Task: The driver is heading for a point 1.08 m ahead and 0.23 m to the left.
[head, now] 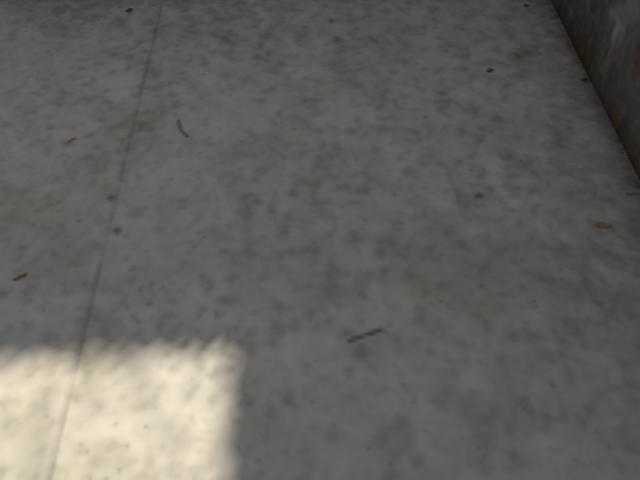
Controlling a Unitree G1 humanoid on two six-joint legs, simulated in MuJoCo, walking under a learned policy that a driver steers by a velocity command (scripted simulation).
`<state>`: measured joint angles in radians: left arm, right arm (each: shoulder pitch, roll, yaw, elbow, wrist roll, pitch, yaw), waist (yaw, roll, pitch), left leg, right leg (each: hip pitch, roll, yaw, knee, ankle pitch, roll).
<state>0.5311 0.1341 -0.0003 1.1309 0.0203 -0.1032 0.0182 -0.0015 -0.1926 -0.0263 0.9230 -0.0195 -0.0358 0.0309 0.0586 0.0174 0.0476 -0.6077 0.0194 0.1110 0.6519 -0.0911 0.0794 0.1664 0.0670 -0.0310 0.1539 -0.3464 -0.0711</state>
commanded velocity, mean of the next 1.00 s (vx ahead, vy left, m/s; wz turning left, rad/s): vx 0.49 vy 0.00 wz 0.13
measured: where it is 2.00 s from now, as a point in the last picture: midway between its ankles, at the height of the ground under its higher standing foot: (288, 241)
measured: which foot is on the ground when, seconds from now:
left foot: up 0.00-0.06, down 0.08-0.64, up 0.66-1.00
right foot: down 0.00-0.06, up 0.08-0.60, down 0.62-1.00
